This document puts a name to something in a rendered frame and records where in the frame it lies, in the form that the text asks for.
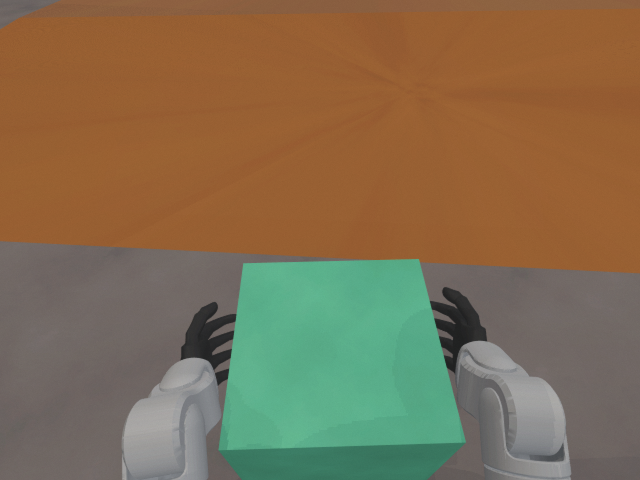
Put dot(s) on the right robot hand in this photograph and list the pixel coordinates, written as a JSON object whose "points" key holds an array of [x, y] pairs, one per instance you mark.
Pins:
{"points": [[467, 326]]}

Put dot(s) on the carton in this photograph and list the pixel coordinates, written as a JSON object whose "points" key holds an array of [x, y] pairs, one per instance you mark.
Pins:
{"points": [[337, 373]]}

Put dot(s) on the left robot hand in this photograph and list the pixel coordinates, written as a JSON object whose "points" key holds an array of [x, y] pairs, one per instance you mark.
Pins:
{"points": [[197, 344]]}

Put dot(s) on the right robot forearm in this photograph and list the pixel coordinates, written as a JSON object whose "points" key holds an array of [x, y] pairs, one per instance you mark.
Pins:
{"points": [[521, 418]]}

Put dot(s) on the left robot forearm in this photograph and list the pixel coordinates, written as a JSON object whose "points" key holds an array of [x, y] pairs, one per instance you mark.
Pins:
{"points": [[164, 435]]}

